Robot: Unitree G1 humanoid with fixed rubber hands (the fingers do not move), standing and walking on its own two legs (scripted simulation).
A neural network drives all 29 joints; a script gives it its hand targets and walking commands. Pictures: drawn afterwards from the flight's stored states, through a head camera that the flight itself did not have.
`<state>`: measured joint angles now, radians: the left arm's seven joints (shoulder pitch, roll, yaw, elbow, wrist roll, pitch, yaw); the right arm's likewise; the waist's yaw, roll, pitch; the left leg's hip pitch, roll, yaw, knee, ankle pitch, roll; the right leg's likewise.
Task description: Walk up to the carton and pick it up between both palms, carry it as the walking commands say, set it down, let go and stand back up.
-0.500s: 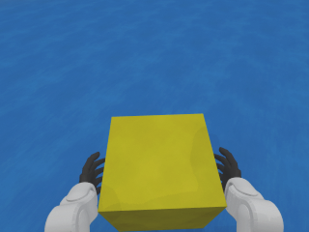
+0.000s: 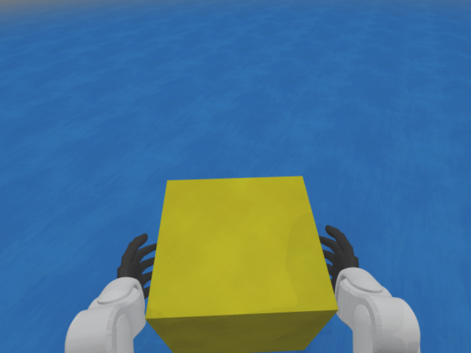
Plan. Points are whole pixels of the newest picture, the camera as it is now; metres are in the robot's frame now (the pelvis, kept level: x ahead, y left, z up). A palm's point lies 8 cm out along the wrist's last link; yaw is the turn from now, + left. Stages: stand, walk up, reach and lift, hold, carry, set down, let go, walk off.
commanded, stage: carry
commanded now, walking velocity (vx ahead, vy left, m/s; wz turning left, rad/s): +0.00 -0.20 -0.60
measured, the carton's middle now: (237, 268) +0.28 +0.00 +0.05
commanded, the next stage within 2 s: none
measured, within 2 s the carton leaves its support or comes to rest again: neither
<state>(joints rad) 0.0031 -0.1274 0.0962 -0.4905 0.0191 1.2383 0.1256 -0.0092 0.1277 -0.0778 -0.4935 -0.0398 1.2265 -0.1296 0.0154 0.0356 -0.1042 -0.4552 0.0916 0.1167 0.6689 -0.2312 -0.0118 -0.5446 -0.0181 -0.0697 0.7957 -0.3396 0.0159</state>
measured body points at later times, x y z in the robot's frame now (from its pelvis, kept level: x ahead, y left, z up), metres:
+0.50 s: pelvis -0.07 -0.09 +0.01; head -0.04 -0.08 +0.46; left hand +0.20 +0.02 +0.08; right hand +0.13 -0.29 +0.09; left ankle -0.06 +0.05 -0.72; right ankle -0.06 -0.19 -0.65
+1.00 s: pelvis -0.15 -0.20 -0.01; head -0.09 -0.21 +0.44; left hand +0.15 -0.18 +0.04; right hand +0.00 -0.46 +0.06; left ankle -0.07 -0.10 -0.72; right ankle -0.15 -0.28 -0.68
